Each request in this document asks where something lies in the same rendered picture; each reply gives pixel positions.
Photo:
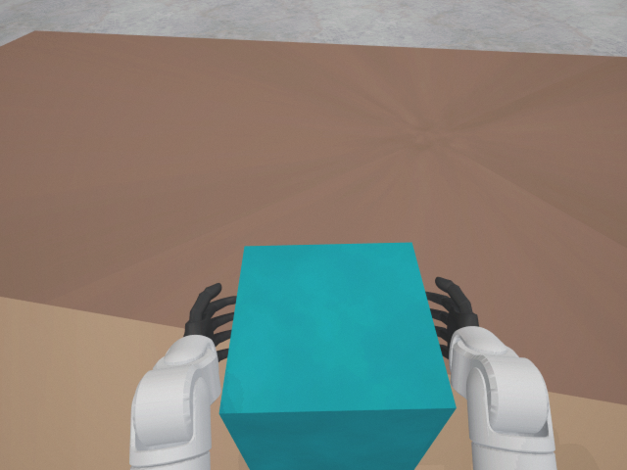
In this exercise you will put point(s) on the left robot forearm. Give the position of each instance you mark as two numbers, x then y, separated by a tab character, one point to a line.
170	426

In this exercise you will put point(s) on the robot left hand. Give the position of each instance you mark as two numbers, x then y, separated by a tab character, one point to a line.
201	321

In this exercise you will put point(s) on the carton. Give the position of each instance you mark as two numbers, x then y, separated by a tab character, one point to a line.
334	362

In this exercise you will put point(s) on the robot right hand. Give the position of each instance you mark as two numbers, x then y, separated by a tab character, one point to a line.
460	311

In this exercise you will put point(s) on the right robot forearm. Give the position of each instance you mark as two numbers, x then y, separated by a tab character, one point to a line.
509	415

